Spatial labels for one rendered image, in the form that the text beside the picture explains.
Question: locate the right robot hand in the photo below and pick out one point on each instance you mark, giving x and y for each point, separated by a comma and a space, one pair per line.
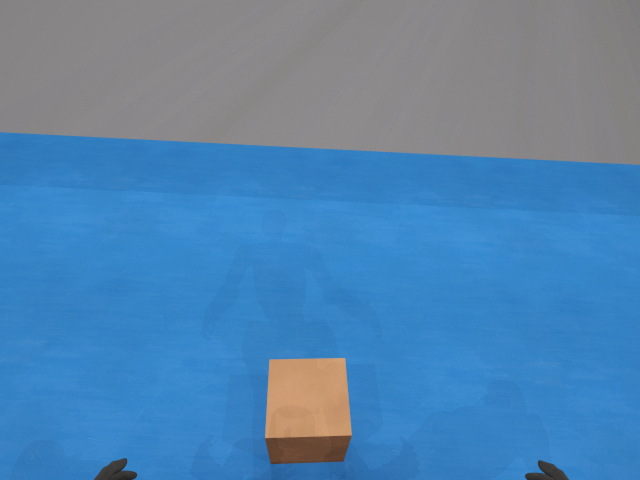
550, 470

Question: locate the carton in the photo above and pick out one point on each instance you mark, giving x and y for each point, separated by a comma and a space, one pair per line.
308, 413

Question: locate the left robot hand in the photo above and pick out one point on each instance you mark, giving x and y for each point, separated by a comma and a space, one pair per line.
113, 471

